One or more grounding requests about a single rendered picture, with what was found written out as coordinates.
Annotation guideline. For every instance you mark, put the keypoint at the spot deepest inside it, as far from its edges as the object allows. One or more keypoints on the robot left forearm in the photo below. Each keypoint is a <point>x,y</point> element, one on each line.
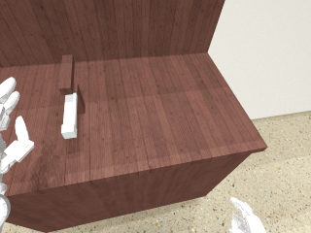
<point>5,205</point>

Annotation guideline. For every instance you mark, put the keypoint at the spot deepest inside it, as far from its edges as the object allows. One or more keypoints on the robot left hand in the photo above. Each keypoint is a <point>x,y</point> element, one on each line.
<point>17,150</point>

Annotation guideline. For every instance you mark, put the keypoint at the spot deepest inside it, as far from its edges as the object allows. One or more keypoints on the robot right hand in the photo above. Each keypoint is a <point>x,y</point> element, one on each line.
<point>251,224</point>

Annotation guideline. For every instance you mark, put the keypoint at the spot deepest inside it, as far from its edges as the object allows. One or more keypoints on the counter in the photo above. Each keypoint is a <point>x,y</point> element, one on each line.
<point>157,124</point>

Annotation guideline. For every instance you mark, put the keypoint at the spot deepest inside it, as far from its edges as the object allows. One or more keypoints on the tap lever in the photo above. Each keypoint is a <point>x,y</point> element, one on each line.
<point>69,126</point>

